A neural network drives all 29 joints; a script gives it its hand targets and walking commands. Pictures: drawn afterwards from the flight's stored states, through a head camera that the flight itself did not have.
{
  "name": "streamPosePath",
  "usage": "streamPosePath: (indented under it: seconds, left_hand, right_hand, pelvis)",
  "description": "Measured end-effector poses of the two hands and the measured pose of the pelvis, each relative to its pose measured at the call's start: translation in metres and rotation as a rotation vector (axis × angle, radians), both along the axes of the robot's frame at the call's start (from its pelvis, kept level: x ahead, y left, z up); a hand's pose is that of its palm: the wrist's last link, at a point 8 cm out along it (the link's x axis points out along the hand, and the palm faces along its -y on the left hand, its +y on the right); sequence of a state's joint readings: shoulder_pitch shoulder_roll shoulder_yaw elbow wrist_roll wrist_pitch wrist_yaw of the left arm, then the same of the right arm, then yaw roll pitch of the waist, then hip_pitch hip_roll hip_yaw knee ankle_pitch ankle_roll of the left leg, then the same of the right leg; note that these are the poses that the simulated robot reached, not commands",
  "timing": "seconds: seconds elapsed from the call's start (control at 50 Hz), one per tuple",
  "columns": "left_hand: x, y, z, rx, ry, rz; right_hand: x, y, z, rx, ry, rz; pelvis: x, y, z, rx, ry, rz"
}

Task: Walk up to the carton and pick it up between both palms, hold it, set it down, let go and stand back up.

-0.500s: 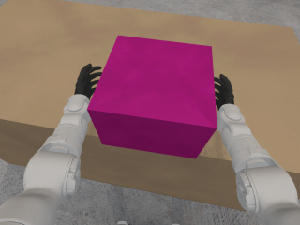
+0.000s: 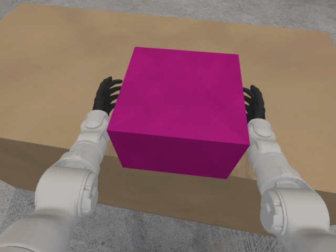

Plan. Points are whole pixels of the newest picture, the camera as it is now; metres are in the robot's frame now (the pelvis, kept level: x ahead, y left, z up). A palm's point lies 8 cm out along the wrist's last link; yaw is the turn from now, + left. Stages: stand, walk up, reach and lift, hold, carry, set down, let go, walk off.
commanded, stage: reach and lift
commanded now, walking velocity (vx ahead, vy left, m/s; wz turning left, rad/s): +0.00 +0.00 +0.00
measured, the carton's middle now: (179, 111) +0.46 -0.02 +0.03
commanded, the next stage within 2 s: none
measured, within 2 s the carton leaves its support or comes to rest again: leaves its support in 0.78 s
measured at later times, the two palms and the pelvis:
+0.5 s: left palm (103, 109) +0.43 +0.17 +0.07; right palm (254, 118) +0.41 -0.20 +0.06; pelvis +0.03 +0.01 +0.02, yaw -1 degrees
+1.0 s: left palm (101, 112) +0.43 +0.18 +0.08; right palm (254, 117) +0.41 -0.20 +0.07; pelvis +0.02 +0.01 +0.02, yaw +0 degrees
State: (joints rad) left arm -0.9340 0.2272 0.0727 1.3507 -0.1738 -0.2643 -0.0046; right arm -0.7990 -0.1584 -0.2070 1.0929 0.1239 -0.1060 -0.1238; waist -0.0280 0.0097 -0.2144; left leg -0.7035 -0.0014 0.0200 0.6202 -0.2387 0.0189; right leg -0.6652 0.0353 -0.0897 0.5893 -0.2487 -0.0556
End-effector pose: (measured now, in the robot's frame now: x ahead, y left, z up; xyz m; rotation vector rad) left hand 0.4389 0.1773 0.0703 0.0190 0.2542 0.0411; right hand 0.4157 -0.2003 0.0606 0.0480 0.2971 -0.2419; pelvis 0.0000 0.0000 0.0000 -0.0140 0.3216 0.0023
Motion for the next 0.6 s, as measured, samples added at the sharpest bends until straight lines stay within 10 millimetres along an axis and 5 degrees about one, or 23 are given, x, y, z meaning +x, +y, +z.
streamPosePath:
  seconds: [0.6]
  left_hand:
    - [-0.005,-0.004,0.003,0.039,-0.029,-0.054]
  right_hand:
    - [-0.003,0.001,0.002,-0.086,-0.068,0.026]
  pelvis:
    - [0.026,0.009,0.021,0.001,-0.098,-0.015]
